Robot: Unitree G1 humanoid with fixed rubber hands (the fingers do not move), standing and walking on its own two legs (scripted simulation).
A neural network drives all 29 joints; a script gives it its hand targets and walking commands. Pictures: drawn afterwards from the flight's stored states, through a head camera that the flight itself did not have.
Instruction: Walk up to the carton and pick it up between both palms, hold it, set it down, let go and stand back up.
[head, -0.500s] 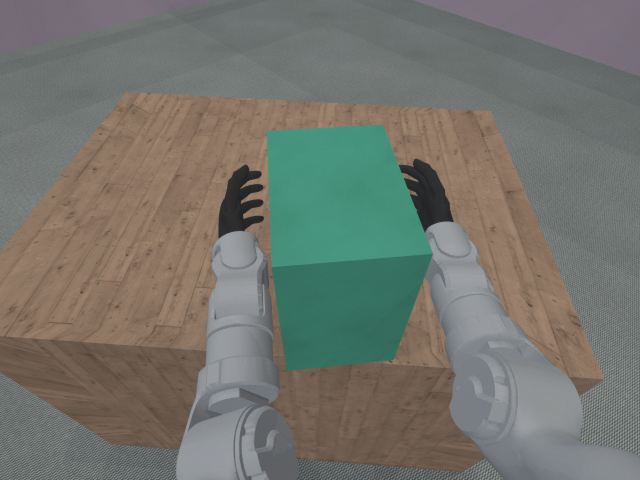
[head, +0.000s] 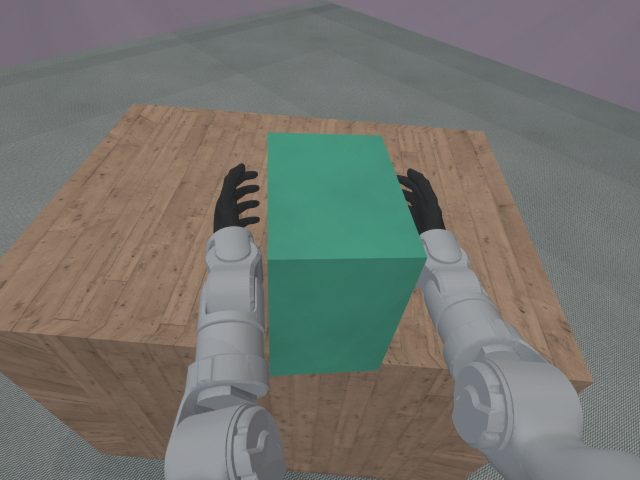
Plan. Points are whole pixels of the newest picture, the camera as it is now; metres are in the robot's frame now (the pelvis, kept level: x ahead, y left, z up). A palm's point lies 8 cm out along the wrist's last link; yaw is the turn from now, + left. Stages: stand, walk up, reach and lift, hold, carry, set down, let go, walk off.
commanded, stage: reach and lift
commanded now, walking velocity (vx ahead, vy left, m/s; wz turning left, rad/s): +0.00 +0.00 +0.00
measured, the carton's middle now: (325, 256) +0.41 +0.06 +0.06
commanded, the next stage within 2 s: none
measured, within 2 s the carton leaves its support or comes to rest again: neither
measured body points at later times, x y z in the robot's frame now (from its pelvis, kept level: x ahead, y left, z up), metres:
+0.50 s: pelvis +0.00 +0.01 +0.00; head -0.05 +0.04 +0.45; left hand +0.38 +0.18 +0.19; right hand +0.41 -0.07 +0.17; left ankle +0.02 +0.16 -0.75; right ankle +0.00 -0.10 -0.75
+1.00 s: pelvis -0.01 +0.02 +0.00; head -0.07 +0.05 +0.44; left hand +0.38 +0.18 +0.23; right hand +0.40 -0.08 +0.21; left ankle +0.02 +0.16 -0.75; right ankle +0.00 -0.10 -0.75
